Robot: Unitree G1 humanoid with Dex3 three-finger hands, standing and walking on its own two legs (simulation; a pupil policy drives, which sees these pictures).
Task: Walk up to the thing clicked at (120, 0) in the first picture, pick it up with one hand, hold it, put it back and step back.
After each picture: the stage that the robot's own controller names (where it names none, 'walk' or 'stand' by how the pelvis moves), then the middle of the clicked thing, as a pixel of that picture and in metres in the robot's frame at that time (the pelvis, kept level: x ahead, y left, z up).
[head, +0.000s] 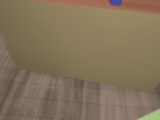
stand; out of the picture +0.98 -0.18 +0.14
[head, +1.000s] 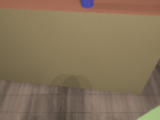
walk; out of the picture +0.88 +0.03 +0.16
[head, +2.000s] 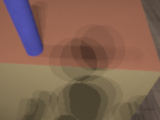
walk; (25, 25) +0.49 +0.24 +0.15
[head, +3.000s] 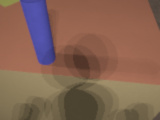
stand; (40, 33) +0.46 +0.17 +0.16
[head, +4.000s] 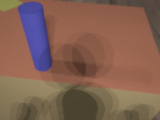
stand; (38, 41) +0.45 +0.18 +0.13
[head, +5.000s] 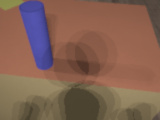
stand; (39, 39) +0.46 +0.18 +0.13
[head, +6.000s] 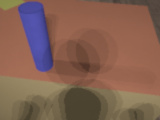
stand; (38, 41) +0.45 +0.18 +0.13
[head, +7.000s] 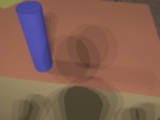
stand; (37, 41) +0.44 +0.18 +0.13
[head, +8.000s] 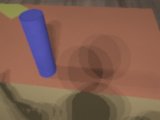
rise first; (40, 47) +0.43 +0.19 +0.14
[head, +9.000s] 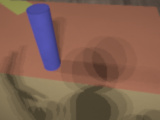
go down; (46, 41) +0.45 +0.18 +0.14
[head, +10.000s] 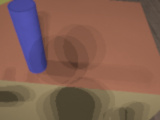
go down; (31, 41) +0.44 +0.17 +0.14
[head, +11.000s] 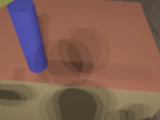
go down; (31, 41) +0.44 +0.18 +0.15
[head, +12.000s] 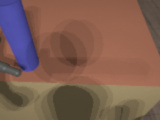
close in; (19, 38) +0.43 +0.19 +0.16
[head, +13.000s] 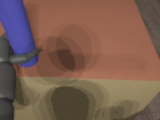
lift; (18, 32) +0.44 +0.19 +0.17
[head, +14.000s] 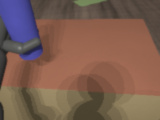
lift; (17, 14) +0.32 +0.16 +0.35
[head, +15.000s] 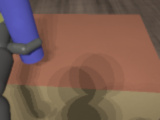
lift; (19, 17) +0.36 +0.17 +0.32
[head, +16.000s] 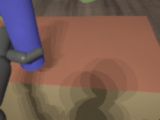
hold; (21, 24) +0.32 +0.16 +0.33
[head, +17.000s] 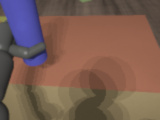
crouch; (23, 19) +0.33 +0.15 +0.33
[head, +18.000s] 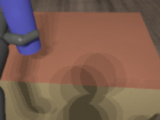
crouch; (17, 8) +0.37 +0.17 +0.33
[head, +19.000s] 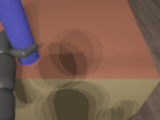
lower; (16, 27) +0.45 +0.19 +0.20
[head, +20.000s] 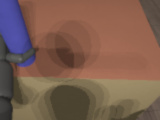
lower; (14, 31) +0.44 +0.20 +0.18
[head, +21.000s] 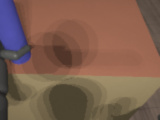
lower; (9, 27) +0.45 +0.21 +0.18
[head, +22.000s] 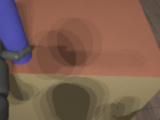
lower; (10, 28) +0.44 +0.21 +0.18
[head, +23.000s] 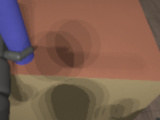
loosen; (12, 29) +0.44 +0.21 +0.18
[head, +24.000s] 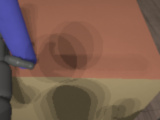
withdraw; (15, 34) +0.43 +0.19 +0.17
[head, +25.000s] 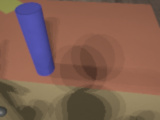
sink last; (38, 44) +0.42 +0.18 +0.16
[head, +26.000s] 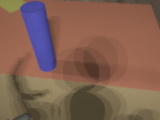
stand; (41, 40) +0.44 +0.18 +0.15
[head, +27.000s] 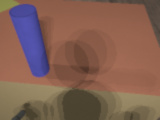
stand; (33, 45) +0.41 +0.19 +0.14
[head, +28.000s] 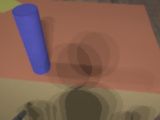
stand; (34, 44) +0.43 +0.19 +0.14
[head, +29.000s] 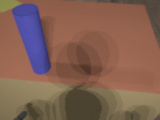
stand; (35, 43) +0.43 +0.19 +0.14
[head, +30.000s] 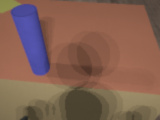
stand; (34, 44) +0.43 +0.19 +0.14
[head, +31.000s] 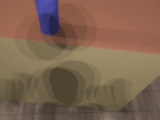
walk; out of the picture +0.54 +0.14 +0.15
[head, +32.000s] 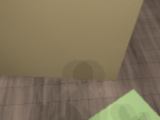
walk; out of the picture +0.87 +0.22 +0.17
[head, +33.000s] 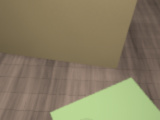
stand; out of the picture +1.17 +0.18 +0.15
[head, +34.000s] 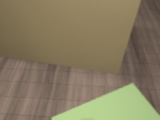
stand; out of the picture +1.16 +0.13 +0.14
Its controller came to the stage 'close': yes
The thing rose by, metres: 0.20
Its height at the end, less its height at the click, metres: +0.00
